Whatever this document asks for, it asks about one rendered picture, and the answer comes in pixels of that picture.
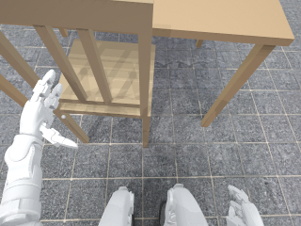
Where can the chair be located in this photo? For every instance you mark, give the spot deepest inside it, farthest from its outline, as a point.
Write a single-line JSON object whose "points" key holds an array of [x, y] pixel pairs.
{"points": [[99, 77]]}

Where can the robot right thigh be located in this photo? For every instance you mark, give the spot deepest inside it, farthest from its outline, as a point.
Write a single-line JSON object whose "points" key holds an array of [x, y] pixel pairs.
{"points": [[184, 206]]}

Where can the robot right hand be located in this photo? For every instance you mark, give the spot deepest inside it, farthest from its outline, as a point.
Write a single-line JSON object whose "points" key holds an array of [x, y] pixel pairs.
{"points": [[248, 214]]}

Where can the table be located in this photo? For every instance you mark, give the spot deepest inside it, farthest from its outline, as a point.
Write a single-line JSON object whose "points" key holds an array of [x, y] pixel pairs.
{"points": [[259, 22]]}

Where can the robot left hand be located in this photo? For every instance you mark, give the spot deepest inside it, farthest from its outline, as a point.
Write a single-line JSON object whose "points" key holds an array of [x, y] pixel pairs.
{"points": [[37, 110]]}

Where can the robot thigh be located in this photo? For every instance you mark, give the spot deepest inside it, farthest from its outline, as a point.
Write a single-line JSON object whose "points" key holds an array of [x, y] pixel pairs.
{"points": [[184, 206], [118, 209]]}

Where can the robot left forearm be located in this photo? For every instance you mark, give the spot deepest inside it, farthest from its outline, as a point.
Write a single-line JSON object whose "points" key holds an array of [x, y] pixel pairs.
{"points": [[21, 195]]}

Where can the robot left thigh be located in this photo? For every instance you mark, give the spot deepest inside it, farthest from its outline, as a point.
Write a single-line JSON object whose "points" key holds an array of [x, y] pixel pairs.
{"points": [[118, 209]]}

